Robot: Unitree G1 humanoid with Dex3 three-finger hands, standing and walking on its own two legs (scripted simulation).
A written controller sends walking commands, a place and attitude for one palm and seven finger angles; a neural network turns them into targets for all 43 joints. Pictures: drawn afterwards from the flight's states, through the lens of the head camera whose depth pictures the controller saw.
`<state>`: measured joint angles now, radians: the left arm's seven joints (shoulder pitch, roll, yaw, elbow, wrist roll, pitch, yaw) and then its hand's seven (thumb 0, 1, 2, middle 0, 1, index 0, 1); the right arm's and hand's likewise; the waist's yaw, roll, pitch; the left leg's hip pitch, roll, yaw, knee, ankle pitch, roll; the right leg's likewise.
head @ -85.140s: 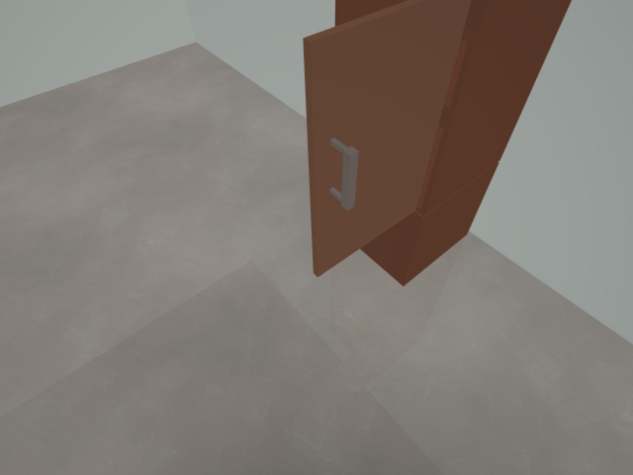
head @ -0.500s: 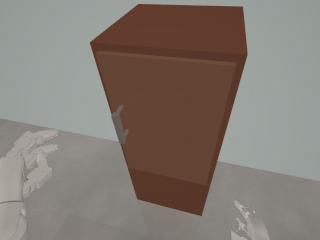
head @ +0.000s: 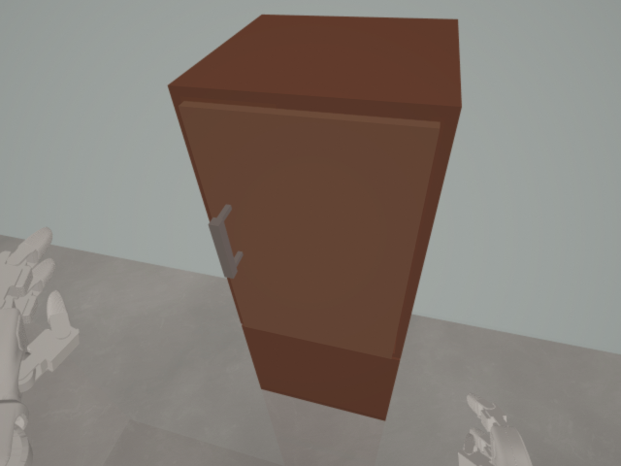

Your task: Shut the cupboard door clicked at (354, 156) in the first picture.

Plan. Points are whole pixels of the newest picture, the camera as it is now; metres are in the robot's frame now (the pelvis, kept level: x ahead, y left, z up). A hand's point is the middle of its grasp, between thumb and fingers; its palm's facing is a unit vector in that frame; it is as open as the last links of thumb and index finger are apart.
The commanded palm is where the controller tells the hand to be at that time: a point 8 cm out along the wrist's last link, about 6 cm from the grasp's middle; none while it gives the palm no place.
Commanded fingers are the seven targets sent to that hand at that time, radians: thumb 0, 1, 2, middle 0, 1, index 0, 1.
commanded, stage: step back with the hand held close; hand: left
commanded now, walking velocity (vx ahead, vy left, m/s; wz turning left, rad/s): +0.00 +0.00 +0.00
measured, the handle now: (228, 242) +0.49 +0.22 -0.01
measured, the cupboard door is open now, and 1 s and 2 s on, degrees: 0 0 0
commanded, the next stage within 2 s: stop stepping back and stand still in 1.40 s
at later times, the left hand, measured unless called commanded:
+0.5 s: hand (51, 342) +0.18 +0.28 +0.16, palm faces +0.37 -0.79 -0.50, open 7.4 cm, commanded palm +0.12 +0.32 +0.17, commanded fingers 0.00 0.90 0.90 -0.20 -0.30 -0.20 -0.30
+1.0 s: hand out of the picture +0.09 +0.30 +0.16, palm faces +0.48 -0.78 -0.41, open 7.4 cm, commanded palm +0.03 +0.34 +0.17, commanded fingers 0.00 0.90 0.90 -0.20 -0.30 -0.20 -0.30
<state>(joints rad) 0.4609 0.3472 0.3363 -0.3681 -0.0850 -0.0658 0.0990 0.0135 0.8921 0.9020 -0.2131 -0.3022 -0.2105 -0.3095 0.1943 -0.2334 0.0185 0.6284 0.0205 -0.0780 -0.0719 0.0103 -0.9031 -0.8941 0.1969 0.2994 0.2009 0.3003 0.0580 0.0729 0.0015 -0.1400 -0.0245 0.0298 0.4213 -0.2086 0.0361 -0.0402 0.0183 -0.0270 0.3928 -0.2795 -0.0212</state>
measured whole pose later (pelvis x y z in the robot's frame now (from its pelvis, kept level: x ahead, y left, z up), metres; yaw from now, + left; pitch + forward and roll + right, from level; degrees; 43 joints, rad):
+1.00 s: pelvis -0.10 +0.04 -0.02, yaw +2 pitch -1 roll -3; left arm 0.54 0.40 0.41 -0.52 -0.04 -0.21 0.17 0.01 0.89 0.90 -0.21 -0.30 -0.21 -0.31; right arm 0.24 -0.23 -0.01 0.61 0.00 -0.04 -0.07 0.01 -0.90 -0.89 0.20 0.30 0.20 0.30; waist 0.01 0.02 0.00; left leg -0.47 -0.02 0.03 0.63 -0.23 0.05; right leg -0.34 0.03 -0.01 0.55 -0.20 0.02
